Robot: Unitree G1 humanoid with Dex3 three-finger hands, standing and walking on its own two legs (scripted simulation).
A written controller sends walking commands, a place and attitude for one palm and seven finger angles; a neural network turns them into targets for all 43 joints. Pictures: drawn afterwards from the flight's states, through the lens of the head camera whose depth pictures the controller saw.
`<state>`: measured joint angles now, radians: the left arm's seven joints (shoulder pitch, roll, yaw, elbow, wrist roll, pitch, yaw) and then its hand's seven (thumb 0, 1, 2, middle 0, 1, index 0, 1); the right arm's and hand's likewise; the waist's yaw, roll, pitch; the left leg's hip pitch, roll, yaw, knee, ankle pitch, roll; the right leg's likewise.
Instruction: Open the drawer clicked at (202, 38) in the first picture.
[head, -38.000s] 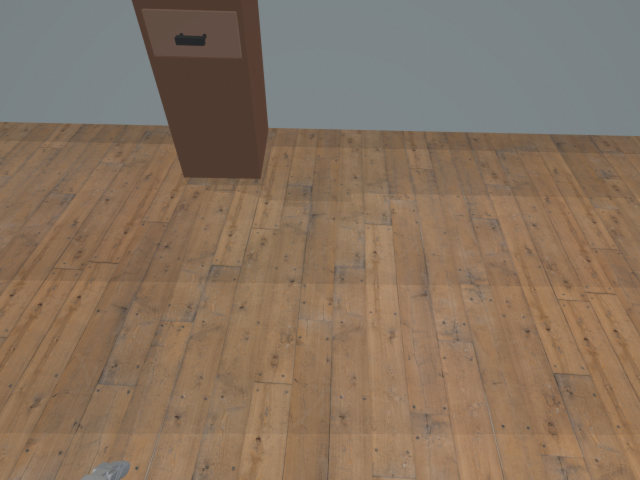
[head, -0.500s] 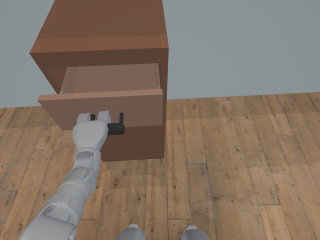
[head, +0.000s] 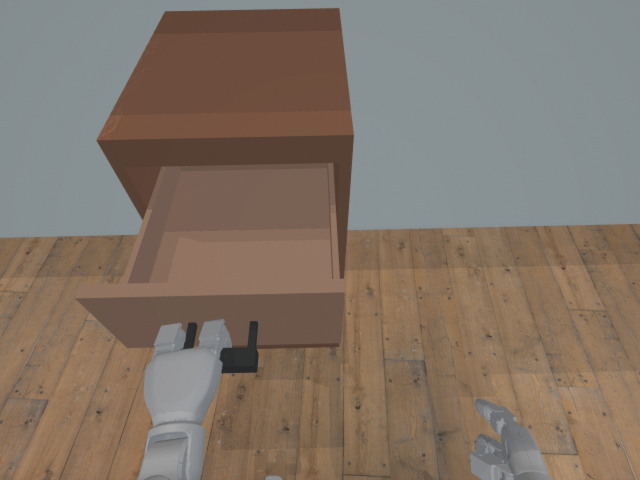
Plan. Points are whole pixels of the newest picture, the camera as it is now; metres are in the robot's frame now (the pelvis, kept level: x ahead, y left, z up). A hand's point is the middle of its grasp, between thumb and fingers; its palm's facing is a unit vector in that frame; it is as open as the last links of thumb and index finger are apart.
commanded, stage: pull the drawer open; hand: left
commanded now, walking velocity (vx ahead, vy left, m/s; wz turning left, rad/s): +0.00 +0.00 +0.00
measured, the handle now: (220, 344) +0.30 +0.16 -0.03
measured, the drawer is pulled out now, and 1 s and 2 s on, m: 0.24 0.30 0.30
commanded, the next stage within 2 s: open the thumb to release the handle in 0.66 s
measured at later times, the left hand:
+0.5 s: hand (191, 450) +0.17 +0.17 -0.05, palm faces -0.01 -0.16 -0.99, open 5.8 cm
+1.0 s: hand (176, 445) +0.18 +0.20 -0.06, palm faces +0.01 -0.08 -1.00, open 7.0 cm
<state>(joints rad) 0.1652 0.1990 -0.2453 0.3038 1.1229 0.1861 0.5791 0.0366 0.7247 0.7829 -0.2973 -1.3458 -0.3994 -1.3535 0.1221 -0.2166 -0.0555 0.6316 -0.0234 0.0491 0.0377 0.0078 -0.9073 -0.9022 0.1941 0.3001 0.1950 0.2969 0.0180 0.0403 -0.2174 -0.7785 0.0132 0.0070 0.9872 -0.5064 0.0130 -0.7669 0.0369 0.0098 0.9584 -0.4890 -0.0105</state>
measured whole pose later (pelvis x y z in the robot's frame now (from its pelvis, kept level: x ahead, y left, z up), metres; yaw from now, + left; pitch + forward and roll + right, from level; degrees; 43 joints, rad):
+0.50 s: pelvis -0.01 -0.01 -0.02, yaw +0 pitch +18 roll +0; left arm 0.49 0.20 -0.20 0.01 1.16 0.06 0.57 0.04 0.73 0.77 -0.26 -1.35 -0.38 -1.32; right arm 0.12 -0.19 0.01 0.55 -0.05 0.02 0.09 0.01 -0.90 -0.90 0.20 0.30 0.20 0.30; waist 0.06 0.04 -0.24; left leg -0.87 0.02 0.01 1.13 -0.57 0.00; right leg -0.87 0.04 0.01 1.12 -0.56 -0.02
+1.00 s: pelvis -0.02 -0.02 -0.02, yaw +1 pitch +16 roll +0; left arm 0.37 0.24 -0.18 0.12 1.10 0.16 0.61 0.00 0.51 0.73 -0.37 -1.31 -0.36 -1.32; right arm 0.11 -0.22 -0.03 0.63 -0.04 0.03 0.00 0.01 -0.91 -0.90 0.20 0.30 0.20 0.30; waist 0.04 0.05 -0.20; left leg -0.86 0.01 0.00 1.10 -0.52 -0.01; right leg -0.86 0.04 0.00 1.10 -0.53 -0.03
